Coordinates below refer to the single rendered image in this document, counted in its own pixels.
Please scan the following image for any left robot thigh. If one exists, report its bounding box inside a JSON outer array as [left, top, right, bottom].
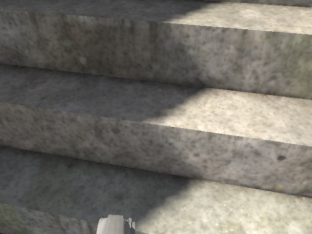
[[97, 214, 136, 234]]

